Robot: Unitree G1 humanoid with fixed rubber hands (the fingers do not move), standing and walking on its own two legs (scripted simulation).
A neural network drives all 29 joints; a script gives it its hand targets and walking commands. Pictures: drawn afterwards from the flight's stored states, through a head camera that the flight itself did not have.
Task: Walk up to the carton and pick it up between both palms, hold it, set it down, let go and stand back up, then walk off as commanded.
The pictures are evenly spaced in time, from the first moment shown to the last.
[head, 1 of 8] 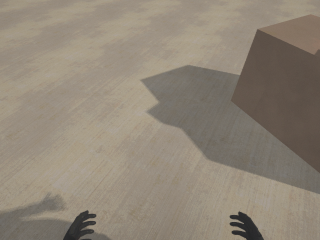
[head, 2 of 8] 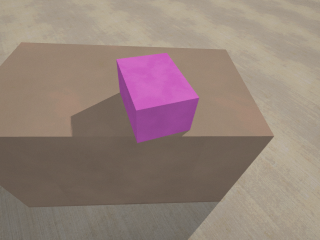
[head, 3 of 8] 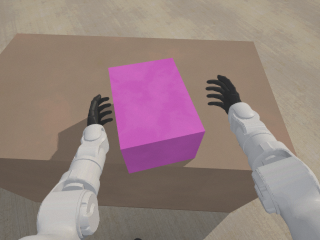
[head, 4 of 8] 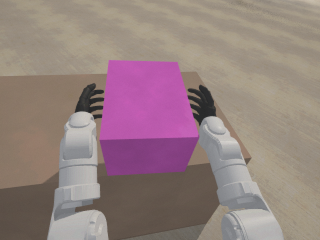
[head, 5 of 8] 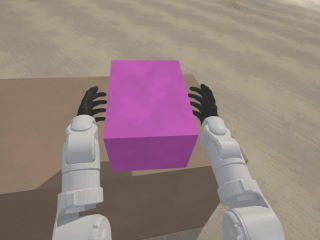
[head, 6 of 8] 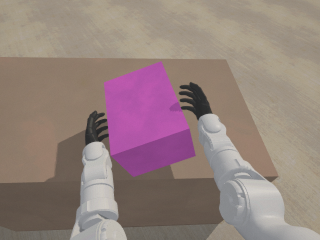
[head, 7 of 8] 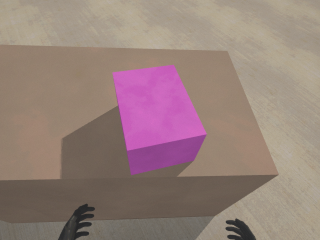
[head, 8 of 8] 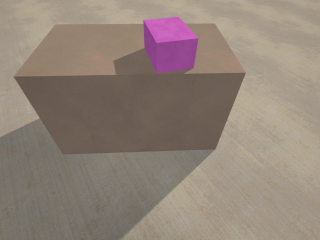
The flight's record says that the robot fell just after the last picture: no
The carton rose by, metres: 0.21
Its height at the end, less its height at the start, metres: +0.00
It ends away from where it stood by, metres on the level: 0.07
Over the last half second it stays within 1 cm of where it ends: yes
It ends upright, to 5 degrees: yes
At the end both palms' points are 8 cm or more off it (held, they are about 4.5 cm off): yes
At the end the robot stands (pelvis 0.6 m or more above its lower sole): yes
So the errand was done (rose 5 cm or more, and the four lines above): yes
